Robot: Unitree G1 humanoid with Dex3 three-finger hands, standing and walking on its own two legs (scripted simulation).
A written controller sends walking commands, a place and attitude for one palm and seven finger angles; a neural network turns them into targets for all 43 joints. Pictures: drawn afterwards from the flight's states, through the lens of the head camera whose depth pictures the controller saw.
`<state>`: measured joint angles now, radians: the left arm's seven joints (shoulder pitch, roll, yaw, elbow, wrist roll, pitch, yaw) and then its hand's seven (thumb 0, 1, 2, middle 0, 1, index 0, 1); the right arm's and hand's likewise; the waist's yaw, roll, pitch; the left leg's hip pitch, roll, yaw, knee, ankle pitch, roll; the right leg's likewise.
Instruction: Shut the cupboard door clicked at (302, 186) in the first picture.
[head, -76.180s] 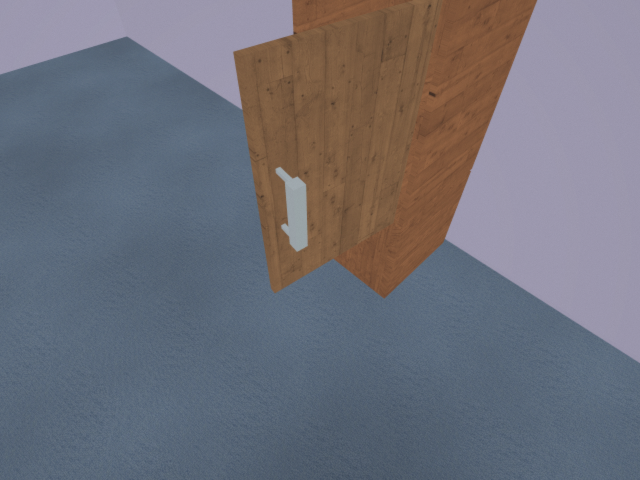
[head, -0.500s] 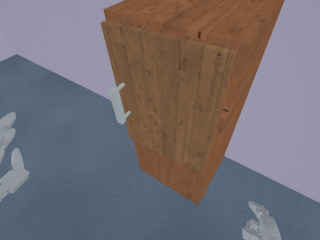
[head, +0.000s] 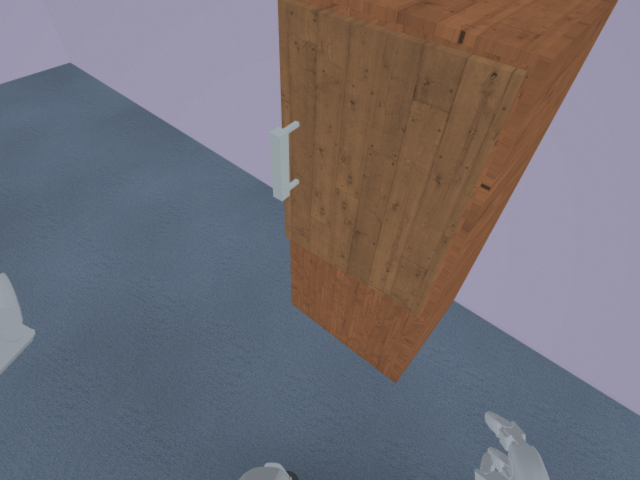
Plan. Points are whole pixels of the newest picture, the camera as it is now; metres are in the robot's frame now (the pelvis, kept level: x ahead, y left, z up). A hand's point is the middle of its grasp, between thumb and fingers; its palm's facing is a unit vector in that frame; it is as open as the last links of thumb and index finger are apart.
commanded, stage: step back with the hand held close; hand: left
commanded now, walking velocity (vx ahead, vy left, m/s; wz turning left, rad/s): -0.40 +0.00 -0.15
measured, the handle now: (287, 161) +0.73 +0.12 -0.03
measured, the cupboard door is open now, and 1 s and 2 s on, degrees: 3 3 3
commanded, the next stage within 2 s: stop stepping back and stand still in 0.26 s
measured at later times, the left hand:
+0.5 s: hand out of the picture +0.02 +0.33 +0.19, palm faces +0.51 -0.78 -0.35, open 7.4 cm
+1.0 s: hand out of the picture -0.03 +0.39 +0.20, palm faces +0.45 -0.83 -0.34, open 7.4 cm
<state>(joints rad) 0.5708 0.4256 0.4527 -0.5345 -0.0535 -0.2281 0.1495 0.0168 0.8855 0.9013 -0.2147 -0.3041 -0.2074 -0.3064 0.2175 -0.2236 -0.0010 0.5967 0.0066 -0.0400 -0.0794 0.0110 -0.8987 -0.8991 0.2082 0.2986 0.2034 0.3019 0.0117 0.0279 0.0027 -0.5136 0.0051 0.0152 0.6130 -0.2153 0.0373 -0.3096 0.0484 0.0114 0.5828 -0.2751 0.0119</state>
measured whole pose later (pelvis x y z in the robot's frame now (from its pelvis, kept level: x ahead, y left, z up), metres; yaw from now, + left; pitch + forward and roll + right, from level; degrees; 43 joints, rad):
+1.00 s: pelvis -0.26 +0.12 +0.01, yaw -8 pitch -1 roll -1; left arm 0.47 0.44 0.46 -0.42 -0.05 -0.16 0.18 0.01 0.88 0.90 -0.22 -0.30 -0.21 -0.31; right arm 0.33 -0.21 -0.01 0.69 0.00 -0.01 -0.08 0.01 -0.90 -0.90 0.21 0.30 0.20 0.30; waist 0.00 -0.05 -0.12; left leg -0.56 0.10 0.04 1.03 -0.37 -0.01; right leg -0.16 0.04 -0.12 0.50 -0.34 -0.10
